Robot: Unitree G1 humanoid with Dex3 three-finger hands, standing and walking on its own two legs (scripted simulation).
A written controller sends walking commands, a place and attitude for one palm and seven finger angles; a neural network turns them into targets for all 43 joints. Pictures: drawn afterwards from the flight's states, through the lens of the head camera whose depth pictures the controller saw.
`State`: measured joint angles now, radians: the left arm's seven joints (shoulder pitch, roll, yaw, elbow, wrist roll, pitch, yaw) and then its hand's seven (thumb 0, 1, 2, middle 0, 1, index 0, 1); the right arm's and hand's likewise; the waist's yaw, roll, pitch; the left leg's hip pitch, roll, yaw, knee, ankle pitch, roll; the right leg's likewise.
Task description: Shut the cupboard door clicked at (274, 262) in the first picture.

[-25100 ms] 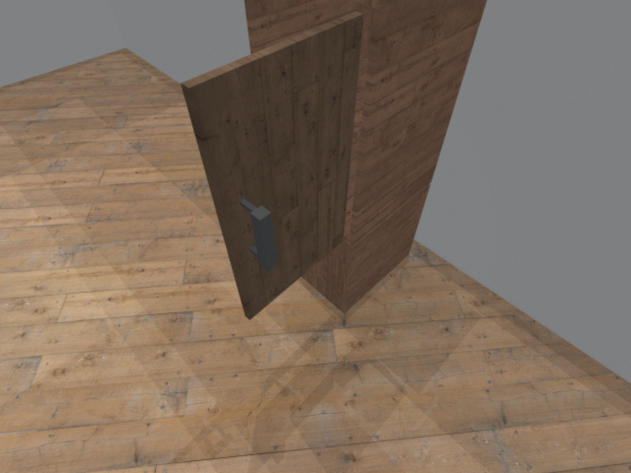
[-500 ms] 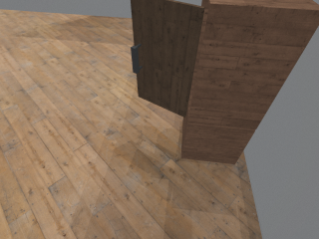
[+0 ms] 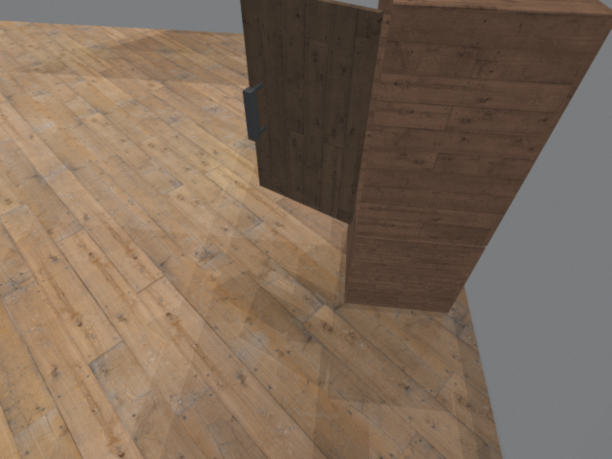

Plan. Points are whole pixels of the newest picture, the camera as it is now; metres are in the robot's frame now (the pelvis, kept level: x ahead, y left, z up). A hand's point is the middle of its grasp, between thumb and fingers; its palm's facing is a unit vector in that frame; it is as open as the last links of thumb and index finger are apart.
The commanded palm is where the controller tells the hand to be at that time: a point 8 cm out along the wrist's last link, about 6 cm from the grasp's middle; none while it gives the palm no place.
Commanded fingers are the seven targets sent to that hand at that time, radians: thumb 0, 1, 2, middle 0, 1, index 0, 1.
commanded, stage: look to check the result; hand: left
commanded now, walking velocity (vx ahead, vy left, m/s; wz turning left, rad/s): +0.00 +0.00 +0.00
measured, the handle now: (256, 111) +0.96 +0.19 -0.05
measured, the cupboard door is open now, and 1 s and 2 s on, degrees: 64 64 64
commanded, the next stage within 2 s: walk to a spot facing it in 0.42 s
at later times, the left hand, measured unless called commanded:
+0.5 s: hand out of the picture +0.03 +0.18 -0.17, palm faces +0.02 -0.97 -0.24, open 7.4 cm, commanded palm none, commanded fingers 0.00 0.90 0.90 -0.20 -0.30 -0.20 -0.30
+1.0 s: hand out of the picture +0.02 +0.21 -0.18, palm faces +0.25 -0.94 -0.23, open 7.4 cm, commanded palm none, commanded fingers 0.00 0.90 0.90 -0.20 -0.30 -0.20 -0.30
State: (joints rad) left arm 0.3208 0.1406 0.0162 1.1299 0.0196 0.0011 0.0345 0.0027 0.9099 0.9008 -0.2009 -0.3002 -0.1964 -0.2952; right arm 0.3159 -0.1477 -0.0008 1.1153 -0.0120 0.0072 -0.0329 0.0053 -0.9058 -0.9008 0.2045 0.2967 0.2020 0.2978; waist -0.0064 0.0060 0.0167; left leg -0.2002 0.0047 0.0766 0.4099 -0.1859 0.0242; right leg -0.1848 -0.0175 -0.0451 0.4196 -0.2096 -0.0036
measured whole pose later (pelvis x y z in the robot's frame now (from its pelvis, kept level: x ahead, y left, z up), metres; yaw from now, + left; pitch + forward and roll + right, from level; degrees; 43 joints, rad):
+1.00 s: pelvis +0.00 +0.00 -0.01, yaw +14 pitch +0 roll -1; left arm 0.18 0.21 0.08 0.97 0.03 0.06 0.03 0.01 0.91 0.90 -0.20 -0.30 -0.20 -0.30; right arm 0.26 -0.16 -0.03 1.00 -0.03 0.03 -0.02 0.01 -0.90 -0.90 0.21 0.30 0.20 0.30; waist -0.03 -0.02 0.09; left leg -0.32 -0.03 -0.01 0.54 -0.23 0.05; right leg -0.41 -0.04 -0.05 1.02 -0.46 0.03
